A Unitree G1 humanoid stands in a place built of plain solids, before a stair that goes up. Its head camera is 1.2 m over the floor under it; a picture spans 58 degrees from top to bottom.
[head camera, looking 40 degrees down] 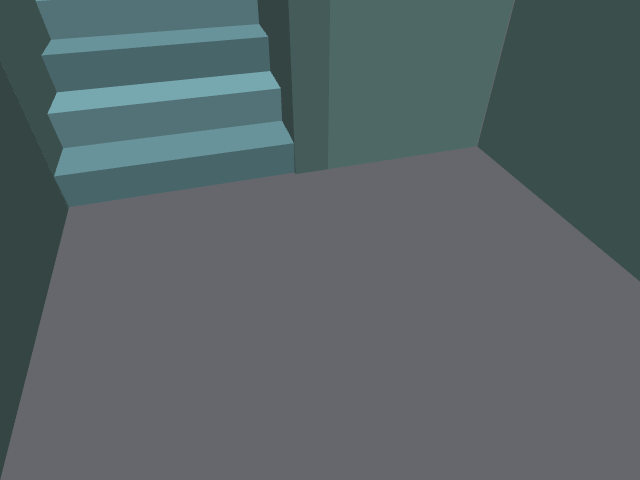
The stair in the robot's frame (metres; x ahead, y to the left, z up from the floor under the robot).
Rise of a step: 0.18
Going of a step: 0.26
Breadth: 1.10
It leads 17 degrees to the left of straight ahead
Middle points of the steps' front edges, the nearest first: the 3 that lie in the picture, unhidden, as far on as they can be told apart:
1.81 0.66 0.18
2.06 0.73 0.36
2.30 0.80 0.55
